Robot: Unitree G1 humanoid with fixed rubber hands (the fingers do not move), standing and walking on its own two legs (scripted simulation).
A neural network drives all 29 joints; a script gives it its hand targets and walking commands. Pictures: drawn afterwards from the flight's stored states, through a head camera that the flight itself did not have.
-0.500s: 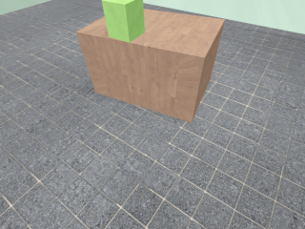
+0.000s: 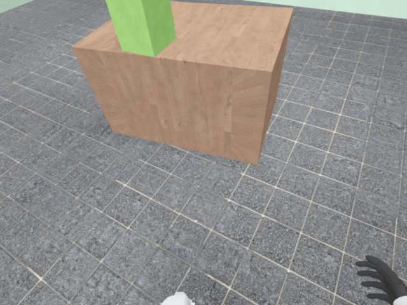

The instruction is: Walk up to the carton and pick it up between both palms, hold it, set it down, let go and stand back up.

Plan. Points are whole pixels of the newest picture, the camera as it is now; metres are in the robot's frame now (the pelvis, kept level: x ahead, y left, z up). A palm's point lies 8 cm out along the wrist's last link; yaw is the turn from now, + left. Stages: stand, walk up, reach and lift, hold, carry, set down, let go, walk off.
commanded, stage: walk up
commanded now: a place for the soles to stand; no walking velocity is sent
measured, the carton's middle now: (143, 18) +1.32 +0.39 +0.02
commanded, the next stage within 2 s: none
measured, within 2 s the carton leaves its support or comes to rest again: neither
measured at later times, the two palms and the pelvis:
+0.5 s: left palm (20, 238) +0.26 +0.45 -0.02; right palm (336, 249) +0.27 -0.25 -0.10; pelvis +0.19 +0.09 +0.01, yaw -6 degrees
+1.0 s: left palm (21, 172) +0.46 +0.57 -0.05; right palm (266, 197) +0.41 -0.11 -0.10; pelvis +0.37 +0.23 +0.00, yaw -9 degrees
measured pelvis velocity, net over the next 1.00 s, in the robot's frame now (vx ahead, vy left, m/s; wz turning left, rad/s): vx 0.37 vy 0.23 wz -0.15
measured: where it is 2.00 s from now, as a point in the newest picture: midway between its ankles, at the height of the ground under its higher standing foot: (138, 231)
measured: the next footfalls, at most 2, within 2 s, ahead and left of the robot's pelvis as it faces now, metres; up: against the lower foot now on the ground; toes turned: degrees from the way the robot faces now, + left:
right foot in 0.24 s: +0.19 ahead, -0.07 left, +0.00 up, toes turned -9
left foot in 0.60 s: +0.38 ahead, +0.29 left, +0.00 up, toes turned -2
